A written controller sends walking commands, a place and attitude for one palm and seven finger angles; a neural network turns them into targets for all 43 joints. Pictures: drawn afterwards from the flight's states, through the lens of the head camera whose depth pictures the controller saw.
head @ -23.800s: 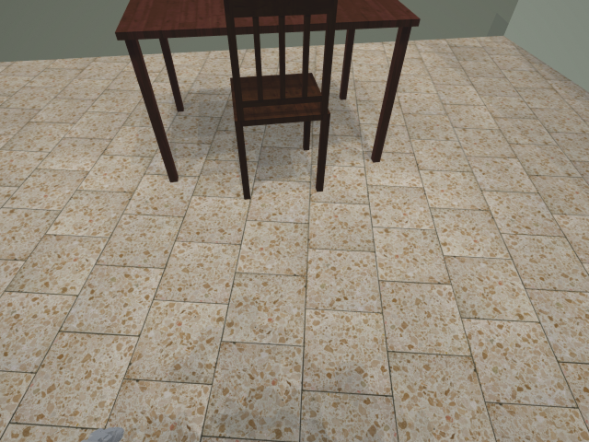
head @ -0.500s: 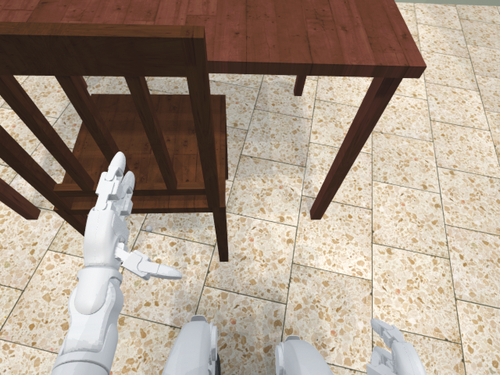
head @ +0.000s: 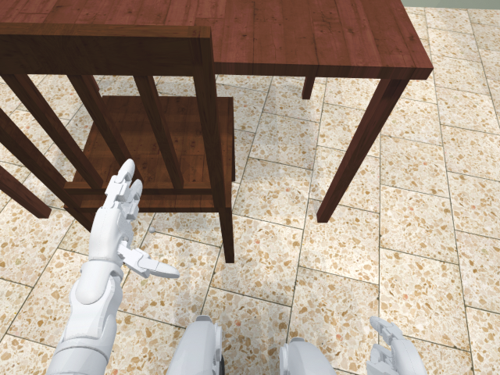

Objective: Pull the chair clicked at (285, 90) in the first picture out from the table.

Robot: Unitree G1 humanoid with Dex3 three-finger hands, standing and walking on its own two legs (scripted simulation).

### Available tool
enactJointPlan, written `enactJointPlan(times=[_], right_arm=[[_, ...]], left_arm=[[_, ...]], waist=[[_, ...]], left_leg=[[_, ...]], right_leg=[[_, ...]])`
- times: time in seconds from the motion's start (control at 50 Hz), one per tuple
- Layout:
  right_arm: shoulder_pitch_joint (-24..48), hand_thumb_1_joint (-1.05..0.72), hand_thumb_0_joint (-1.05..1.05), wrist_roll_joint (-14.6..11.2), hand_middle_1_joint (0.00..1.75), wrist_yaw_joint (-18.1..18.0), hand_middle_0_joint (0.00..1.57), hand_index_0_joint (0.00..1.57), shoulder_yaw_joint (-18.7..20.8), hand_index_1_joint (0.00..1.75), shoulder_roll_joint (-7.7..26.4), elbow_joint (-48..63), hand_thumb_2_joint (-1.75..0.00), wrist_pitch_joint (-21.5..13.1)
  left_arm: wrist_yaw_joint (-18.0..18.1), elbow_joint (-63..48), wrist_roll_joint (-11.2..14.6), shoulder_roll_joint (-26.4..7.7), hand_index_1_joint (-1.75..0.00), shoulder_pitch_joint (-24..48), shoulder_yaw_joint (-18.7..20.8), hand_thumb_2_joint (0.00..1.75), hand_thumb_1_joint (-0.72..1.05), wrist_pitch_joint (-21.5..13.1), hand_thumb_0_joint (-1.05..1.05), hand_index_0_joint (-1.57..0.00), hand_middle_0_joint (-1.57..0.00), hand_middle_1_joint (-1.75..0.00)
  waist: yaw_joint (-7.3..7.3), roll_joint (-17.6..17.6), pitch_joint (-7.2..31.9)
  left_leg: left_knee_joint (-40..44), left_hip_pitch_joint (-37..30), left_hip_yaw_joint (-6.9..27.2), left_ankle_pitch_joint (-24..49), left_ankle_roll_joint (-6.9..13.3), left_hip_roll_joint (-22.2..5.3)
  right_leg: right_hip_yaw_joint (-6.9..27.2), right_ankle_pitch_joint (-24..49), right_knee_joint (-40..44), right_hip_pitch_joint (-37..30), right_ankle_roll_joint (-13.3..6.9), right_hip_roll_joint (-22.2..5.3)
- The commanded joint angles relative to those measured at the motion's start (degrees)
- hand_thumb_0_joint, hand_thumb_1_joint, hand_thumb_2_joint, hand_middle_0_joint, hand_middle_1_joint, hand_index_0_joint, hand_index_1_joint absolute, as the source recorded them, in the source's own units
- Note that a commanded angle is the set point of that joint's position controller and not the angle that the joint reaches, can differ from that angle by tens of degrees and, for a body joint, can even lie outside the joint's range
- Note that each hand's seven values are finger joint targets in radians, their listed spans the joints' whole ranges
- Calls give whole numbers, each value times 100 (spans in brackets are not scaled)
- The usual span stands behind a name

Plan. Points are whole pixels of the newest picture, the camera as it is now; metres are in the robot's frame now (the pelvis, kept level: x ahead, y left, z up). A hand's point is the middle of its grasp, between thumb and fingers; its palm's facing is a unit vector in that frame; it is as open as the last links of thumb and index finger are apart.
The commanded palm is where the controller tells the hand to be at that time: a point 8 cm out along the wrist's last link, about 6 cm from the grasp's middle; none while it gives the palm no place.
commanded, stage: aim the fingers beside a spindle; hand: left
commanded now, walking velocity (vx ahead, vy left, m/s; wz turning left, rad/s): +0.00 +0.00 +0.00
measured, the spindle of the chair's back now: (114, 140) +0.50 +0.27 +0.03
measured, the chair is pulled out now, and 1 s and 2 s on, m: -0.02 -0.02 -0.02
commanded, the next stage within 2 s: push the fingers through the gap in 0.86 s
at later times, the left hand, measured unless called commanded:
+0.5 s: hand (159, 235) +0.32 +0.15 +0.03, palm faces -0.02 -1.00 +0.01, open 16.9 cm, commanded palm +0.31 +0.22 +0.03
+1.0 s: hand (151, 218) +0.35 +0.17 +0.02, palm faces +0.03 -1.00 -0.05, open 16.9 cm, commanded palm +0.32 +0.21 +0.02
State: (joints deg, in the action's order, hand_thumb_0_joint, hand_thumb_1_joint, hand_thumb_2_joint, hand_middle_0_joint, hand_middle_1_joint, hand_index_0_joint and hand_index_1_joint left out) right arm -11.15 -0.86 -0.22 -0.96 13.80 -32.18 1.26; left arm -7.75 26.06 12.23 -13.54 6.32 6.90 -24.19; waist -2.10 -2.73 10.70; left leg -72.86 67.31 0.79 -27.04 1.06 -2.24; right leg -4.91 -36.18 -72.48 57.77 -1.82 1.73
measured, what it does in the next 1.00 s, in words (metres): stands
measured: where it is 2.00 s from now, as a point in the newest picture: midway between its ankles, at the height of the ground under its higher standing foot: outside the picture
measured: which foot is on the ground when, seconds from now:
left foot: down 0.00-1.00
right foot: down 0.00-1.00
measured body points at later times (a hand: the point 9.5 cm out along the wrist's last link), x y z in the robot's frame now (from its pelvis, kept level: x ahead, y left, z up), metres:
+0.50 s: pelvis +0.00 +0.01 +0.00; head +0.10 +0.02 +0.44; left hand +0.31 +0.21 +0.03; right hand +0.15 -0.24 -0.10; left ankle +0.07 +0.11 -0.62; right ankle -0.01 -0.11 -0.62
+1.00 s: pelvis +0.00 +0.00 +0.00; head +0.10 +0.02 +0.44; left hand +0.34 +0.23 +0.03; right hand +0.15 -0.24 -0.11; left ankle +0.07 +0.11 -0.62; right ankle -0.01 -0.11 -0.62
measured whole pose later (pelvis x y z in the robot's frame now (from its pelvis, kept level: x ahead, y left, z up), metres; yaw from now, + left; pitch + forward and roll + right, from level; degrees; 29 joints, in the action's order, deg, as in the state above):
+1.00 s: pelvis +0.00 +0.00 +0.00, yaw +0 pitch +22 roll -3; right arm -11.3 -0.7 0.0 -1.2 13.7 -32.5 1.6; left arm -5.2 27.1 10.4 -14.0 10.3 6.9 -24.0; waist -2.5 -2.7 10.5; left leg -73.2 67.9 0.8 -26.9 1.4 -2.0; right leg -4.8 -36.0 -72.7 58.3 -1.5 1.6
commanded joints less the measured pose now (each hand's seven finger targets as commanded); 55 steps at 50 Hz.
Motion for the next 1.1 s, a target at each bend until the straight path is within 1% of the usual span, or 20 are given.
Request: enactJointPlan(times=[0.0, 0.04, 0.08, 0.14, 0.22, 0.28, 0.32, 0.4, 0.48, 0.52, 0.56, 0.62, 0.66, 0.72, 0.78, 0.86, 0.9, 0.94, 1.02, 1.08], right_arm=[[-29, -90, 0, 12, 30, -140, 20, 20, 386, 30, 863, 764, -90, -342], [-33, -90, 0, 75, 30, -163, 20, 20, 390, 30, 795, 744, -90, -434], [-93, -90, 0, 130, 30, -171, 20, 20, 374, 30, 785, 635, -90, -462], [-37, -90, 0, 151, 30, -96, 20, 20, 337, 30, 690, 515, -90, -390], [-75, -90, 0, 33, 30, -30, 20, 20, 325, 30, 820, 593, -90, -259], [-67, -90, 0, -67, 30, -56, 20, 20, 349, 30, 887, 791, -90, -270], [-44, -90, 0, -40, 30, -93, 20, 20, 393, 30, 885, 792, -90, -318], [-99, -90, 0, 108, 30, -164, 20, 20, 410, 30, 810, 707, -90, -470], [-84, -90, 0, 182, 30, -55, 20, 20, 374, 30, 735, 547, -90, -444], [-46, -90, 0, 157, 30, 25, 20, 20, 354, 30, 736, 548, -90, -344], [-48, -90, 0, 57, 30, 23, 20, 20, 341, 30, 833, 611, -90, -245], [-30, -90, 0, -72, 30, -30, 20, 20, 346, 30, 909, 776, -90, -214], [-12, -90, 0, -30, 30, -75, 20, 20, 374, 30, 889, 836, -90, -265], [-51, -90, 0, 93, 30, -126, 20, 20, 399, 30, 804, 817, -90, -405], [-109, -90, 0, 192, 30, -116, 20, 20, 349, 30, 763, 656, -90, -433], [-39, -90, 0, 158, 30, -26, 20, 20, 302, 30, 741, 514, -90, -261], [-51, -90, 0, 57, 30, 0, 20, 20, 285, 30, 827, 611, -90, -202], [-53, -90, 0, -51, 30, -16, 20, 20, 302, 30, 880, 773, -90, -169], [-109, -90, 0, 12, 30, -114, 20, 20, 393, 30, 869, 780, -90, -278], [-193, -90, 0, 144, 30, -148, 20, 20, 374, 30, 815, 538, -90, -389]], left_arm=[[-271, -1801, 135, -495, -8, 1199, 63, 30, -50, -485, 0, -6, -6, -8], [26, -2776, 107, -936, -8, 1346, 463, 30, -50, -864, 0, -6, -6, -8], [387, -3027, 18, -1433, -8, 1133, 971, 30, -50, -1061, 0, -6, -6, -8], [577, -2085, -192, -1011, -8, 764, 763, 30, -50, -965, 0, -6, -6, -8], [22, -460, -143, -154, -8, 294, -43, 30, -50, -274, 0, -6, -6, -8], [-419, -606, 87, 176, -8, 352, -420, 30, -50, -79, 0, -6, -6, -8], [-415, -1333, 162, -88, -8, 779, -286, 30, -50, -266, 0, -6, -6, -8], [266, -3194, 47, -1274, -8, 1269, 757, 30, -50, -1051, 0, -6, -6, -8], [713, -2507, -270, -1015, -8, 522, 692, 30, -50, -1063, 0, -6, -6, -8], [542, -1467, -347, -339, -8, 177, 102, 30, -50, -702, 0, -6, -6, -8], [201, -575, -266, -45, -8, 94, -160, 30, -50, -288, 0, -6, -6, -8], [-246, -516, -59, 244, -8, 412, -508, 30, -50, -21, 0, -6, -6, -8], [-248, -1278, -3, 28, -8, 905, -404, 30, -50, -216, 0, -6, -6, -8], [225, -3046, -47, -717, -8, 1519, 152, 30, -50, -865, 0, -6, -6, -8], [791, -3192, -232, -1240, -8, 1154, 716, 30, -50, -1132, 0, -6, -6, -8], [697, -960, -473, -553, -8, 815, 286, 30, -50, -629, 0, -6, -6, -8], [308, -199, -405, -74, -8, 648, -156, 30, -50, -237, 0, -6, -6, -8], [-78, -225, -167, 282, -8, 571, -523, 30, -50, 29, 0, -6, -6, -8], [-122, -1861, 33, -442, -8, 1616, -37, 30, -50, -352, 0, -6, -6, -8], [398, -2508, -93, -1132, -8, 2083, 599, 30, -50, -976, 0, -6, -6, -8]], waist=[[-154, 37, 2151], [33, -507, 2743], [96, -558, 2777], [-58, -323, 2057], [-267, 368, 1190], [-233, 387, 1399], [-217, 156, 1783], [78, -608, 2782], [14, -561, 2281], [-186, -88, 1632], [-258, 448, 1122], [-267, 572, 1235], [-203, 189, 1733], [-4, -605, 2769], [44, -591, 2639], [-264, 110, 1334], [-265, 328, 1158], [-227, 419, 1378], [-146, -130, 2467], [-126, -394, 2539]], left_leg=[[656, -2222, 192, 1075, 129, 108], [734, -2932, 235, 1621, 79, 78], [767, -3085, 284, 1924, 52, 41], [773, -2617, 268, 1672, 38, 56], [798, -1734, 171, 752, 74, 109], [851, -1910, 200, 753, 111, 127], [795, -2234, 240, 951, 112, 96], [834, -3214, 326, 1856, 40, 40], [861, -3035, 417, 1919, -10, 19], [873, -2519, 366, 1356, 8, 38], [917, -1910, 287, 643, 44, 89], [899, -1887, 254, 498, 103, 137], [845, -2231, 303, 726, 95, 114], [875, -3376, 423, 1551, 20, 40], [914, -3304, 482, 1774, -21, 11], [803, -2031, 325, 725, 31, 82], [859, -1787, 268, 413, 50, 129], [917, -1930, 217, 537, 83, 149], [777, -2768, 286, 1397, 85, 75], [665, -2989, 365, 1832, 46, 27]], right_leg=[[449, 1635, 1281, -395, 62, 22], [386, 1869, 1156, -400, 26, 48], [331, 1982, 1071, -346, 13, 95], [285, 1883, 1064, -207, 45, 99], [332, 1414, 1318, -141, 82, 94], [333, 1385, 1400, -271, 55, 58], [327, 1486, 1337, -203, 56, 38], [310, 1849, 1090, -230, -2, 89], [183, 1804, 964, 0, -12, 103], [151, 1574, 1086, 122, 37, 104], [199, 1198, 1278, 70, 61, 109], [265, 1129, 1407, -101, 56, 59], [254, 1221, 1280, -29, 38, 42], [241, 1536, 1084, 58, -12, 59], [189, 1638, 969, 86, -20, 105], [211, 1137, 1133, 235, 54, 123], [234, 981, 1248, 151, 42, 105], [293, 1153, 1414, -174, 42, 69], [312, 1749, 1238, -248, 33, 44], [272, 1857, 1013, 24, 19, 111]])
